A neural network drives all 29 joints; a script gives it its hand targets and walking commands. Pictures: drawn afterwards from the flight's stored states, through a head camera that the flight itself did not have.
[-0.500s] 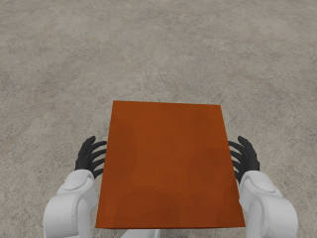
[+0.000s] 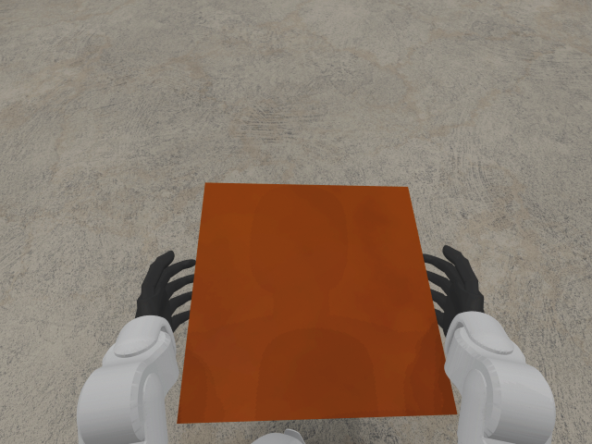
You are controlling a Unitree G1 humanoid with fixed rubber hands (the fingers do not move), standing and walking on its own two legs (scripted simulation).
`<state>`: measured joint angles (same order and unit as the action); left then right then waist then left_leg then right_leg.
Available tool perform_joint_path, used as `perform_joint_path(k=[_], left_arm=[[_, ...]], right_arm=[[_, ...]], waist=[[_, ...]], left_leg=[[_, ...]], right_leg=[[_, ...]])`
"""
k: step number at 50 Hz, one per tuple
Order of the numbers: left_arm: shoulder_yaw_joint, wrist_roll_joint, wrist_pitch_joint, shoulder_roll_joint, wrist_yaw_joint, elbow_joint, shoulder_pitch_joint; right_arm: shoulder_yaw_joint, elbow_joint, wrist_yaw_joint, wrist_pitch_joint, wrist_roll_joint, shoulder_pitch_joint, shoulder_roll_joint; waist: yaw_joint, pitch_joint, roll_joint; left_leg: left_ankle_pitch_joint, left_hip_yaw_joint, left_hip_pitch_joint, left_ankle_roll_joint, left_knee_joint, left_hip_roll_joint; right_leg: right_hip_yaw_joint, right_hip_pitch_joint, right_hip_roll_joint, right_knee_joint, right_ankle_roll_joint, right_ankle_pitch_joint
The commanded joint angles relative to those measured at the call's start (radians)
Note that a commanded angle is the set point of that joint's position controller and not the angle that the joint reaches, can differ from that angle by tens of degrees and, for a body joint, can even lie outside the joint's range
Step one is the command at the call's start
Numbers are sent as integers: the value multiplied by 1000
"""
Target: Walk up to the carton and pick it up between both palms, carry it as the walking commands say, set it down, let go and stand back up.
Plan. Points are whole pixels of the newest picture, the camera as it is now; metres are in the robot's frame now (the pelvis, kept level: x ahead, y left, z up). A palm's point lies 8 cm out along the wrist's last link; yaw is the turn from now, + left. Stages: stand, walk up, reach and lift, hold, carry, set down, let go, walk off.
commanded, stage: carry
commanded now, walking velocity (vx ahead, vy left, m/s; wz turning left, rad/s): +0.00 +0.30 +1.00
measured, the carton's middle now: (304, 310) +0.29 +0.00 -0.01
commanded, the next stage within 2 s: none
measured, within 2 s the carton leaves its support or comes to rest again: neither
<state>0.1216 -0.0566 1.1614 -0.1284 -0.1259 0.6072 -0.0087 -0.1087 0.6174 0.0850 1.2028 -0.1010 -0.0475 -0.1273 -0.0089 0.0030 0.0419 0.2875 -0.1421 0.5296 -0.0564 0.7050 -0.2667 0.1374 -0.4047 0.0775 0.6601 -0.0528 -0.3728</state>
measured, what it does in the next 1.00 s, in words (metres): steps to the left, turning left: left foot, then right foot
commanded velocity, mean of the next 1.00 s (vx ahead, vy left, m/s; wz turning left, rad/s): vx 0.00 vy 0.30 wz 1.00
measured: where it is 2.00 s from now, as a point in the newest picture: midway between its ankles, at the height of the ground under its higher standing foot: outside the picture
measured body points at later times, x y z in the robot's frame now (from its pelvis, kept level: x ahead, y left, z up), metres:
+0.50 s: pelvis +0.07 +0.17 -0.01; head +0.14 +0.18 +0.44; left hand +0.23 +0.44 +0.06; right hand +0.39 +0.13 +0.06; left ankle +0.03 +0.21 -0.71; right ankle +0.08 +0.06 -0.71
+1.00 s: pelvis +0.11 +0.33 +0.00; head +0.14 +0.37 +0.45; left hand +0.12 +0.64 +0.06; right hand +0.40 +0.44 +0.07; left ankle +0.05 +0.38 -0.72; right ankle +0.17 +0.23 -0.66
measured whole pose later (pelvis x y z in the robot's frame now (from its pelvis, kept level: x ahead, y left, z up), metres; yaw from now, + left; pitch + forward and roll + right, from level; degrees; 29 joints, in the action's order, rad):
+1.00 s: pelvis +0.11 +0.33 +0.00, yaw +54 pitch +6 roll -1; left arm 0.14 -0.06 1.16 -0.13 -0.11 0.54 -0.01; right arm -0.10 0.57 0.10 1.19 -0.10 -0.03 -0.13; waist -0.01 -0.01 0.04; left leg 0.35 -0.13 0.47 -0.08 0.73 -0.15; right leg 0.16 -0.53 0.09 1.08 -0.10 -0.58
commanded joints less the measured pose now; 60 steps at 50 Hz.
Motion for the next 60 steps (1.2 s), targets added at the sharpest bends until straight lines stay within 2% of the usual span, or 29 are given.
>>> perform_joint_path(k=[1,3,8,9,10,11,14,19,22,23,24,25,26,28,30,34,35,36,37,38,41,45,50,52,53,54,55,58,60], left_arm=[[-807,410,-37,-890,185,173,486],[-814,409,-32,-886,180,194,502],[-803,387,-22,-850,175,218,433],[-794,374,-21,-853,177,203,407],[-789,360,-22,-836,182,193,409],[-792,373,-19,-809,186,186,445],[-816,382,-13,-869,191,143,455],[-826,383,-30,-886,184,174,492],[-814,388,-38,-883,181,188,487],[-796,382,-38,-878,183,170,460],[-791,384,-40,-886,187,161,466],[-788,382,-41,-865,189,150,445],[-787,380,-44,-866,186,130,446],[-786,384,-50,-872,185,159,503],[-797,394,-46,-861,183,195,516],[-788,378,-35,-825,179,184,465],[-782,380,-31,-817,183,176,452],[-775,369,-27,-820,187,159,440],[-766,356,-21,-794,191,144,441],[-766,369,-18,-771,189,133,482],[-791,373,-8,-832,192,101,462],[-818,386,-31,-884,192,141,509],[-810,393,-45,-888,192,190,492],[-792,388,-40,-887,195,175,420],[-795,389,-41,-881,197,189,425],[-793,379,-39,-865,195,177,404],[-787,369,-37,-855,190,169,398],[-802,383,-35,-850,186,230,458],[-792,381,-31,-834,185,233,453]], right_arm=[[776,193,-155,-54,414,-427,-845],[762,187,-158,-46,419,-438,-837],[775,156,-166,-35,436,-361,-849],[781,134,-166,-32,437,-346,-860],[784,105,-166,-29,427,-332,-842],[773,113,-164,-30,425,-338,-805],[788,144,-165,-24,418,-373,-831],[783,132,-173,-43,416,-364,-863],[800,157,-169,-49,422,-392,-863],[807,159,-164,-48,424,-404,-859],[802,150,-161,-46,417,-390,-851],[804,183,-159,-48,404,-418,-838],[806,167,-160,-53,407,-441,-835],[797,178,-159,-57,422,-478,-842],[786,165,-163,-54,426,-463,-829],[786,121,-165,-41,426,-394,-828],[787,111,-165,-38,425,-382,-829],[791,82,-163,-36,428,-371,-839],[790,43,-162,-25,409,-336,-810],[776,63,-162,-24,406,-366,-778],[771,75,-166,-14,404,-377,-798],[768,78,-180,-40,408,-367,-861],[781,161,-175,-49,408,-386,-858],[775,166,-167,-43,401,-377,-845],[764,180,-165,-39,389,-356,-844],[761,204,-168,-41,384,-399,-822],[759,186,-168,-39,391,-396,-812],[752,188,-171,-34,410,-398,-801],[767,182,-171,-33,417,-401,-806]], waist=[[10,-462,-273],[-17,-415,-232],[-44,-491,-215],[-35,-453,-95],[-15,-412,99],[-13,-398,229],[-22,-318,98],[-20,-404,212],[7,-443,129],[26,-474,57],[43,-493,-206],[30,-532,-420],[24,-496,-329],[6,-401,-231],[3,-339,-174],[-35,-473,-285],[-57,-482,-209],[-43,-404,-66],[-23,-385,158],[-14,-343,161],[-15,-279,101],[-20,-420,174],[-8,-442,109],[47,-510,-23],[41,-538,-298],[34,-554,-371],[29,-518,-242],[8,-390,-131],[8,-362,-184]], left_leg=[[224,6,360,84,607,347],[177,73,291,53,290,382],[-38,293,-292,14,-186,144],[-366,184,-470,-21,-247,183],[-1105,-62,-604,-95,-91,351],[-1597,-266,-596,-159,-20,486],[-1257,-262,-412,-145,-89,366],[-1372,-253,-503,-38,-105,275],[-1348,-189,-287,56,-8,229],[-1210,-129,-114,73,107,238],[-284,-47,167,74,390,194],[316,90,377,103,700,183],[334,50,409,88,751,304],[260,18,422,43,558,392],[196,163,307,35,349,336],[78,355,-210,-2,-4,169],[-62,340,-364,-23,-167,140],[-472,140,-510,-89,-161,221],[-1211,-161,-601,-196,-38,433],[-1459,-271,-502,-227,-73,463],[-1131,-292,-371,-188,-136,398],[-1175,-258,-489,-153,-110,350],[-1127,-251,-342,-68,-70,295],[-833,-113,21,-22,173,268],[145,52,311,26,424,179],[340,91,384,59,650,265],[308,82,381,48,700,314],[217,111,381,32,450,374],[157,214,265,33,305,332]], right_leg=[[-247,702,624,-66,225,1162],[-109,680,529,-62,132,1078],[148,358,336,441,9,1048],[133,114,250,597,-28,464],[98,-191,150,736,-67,-281],[45,-300,71,891,-95,-547],[-9,-234,31,584,-87,-334],[19,-150,-33,290,-63,-171],[-8,201,-12,-11,10,-27],[-23,431,62,-139,57,136],[-175,691,287,-236,155,612],[-327,851,581,-119,266,1223],[-319,808,638,-87,280,1330],[-221,730,593,-95,193,1115],[-41,632,483,-67,101,1072],[170,426,380,332,12,1270],[179,298,327,561,-4,1079],[134,2,220,740,-39,360],[118,-251,92,962,-81,-399],[22,-261,42,1022,-90,-528],[-28,-258,43,670,-73,-338],[-27,-203,1,427,-70,-203],[-29,73,-15,51,-5,-34],[-75,538,139,-205,83,309],[-234,808,425,-223,198,879],[-312,823,624,-125,272,1205],[-280,758,638,-95,270,1272],[-104,673,542,-90,146,1064],[19,576,489,-73,83,1063]])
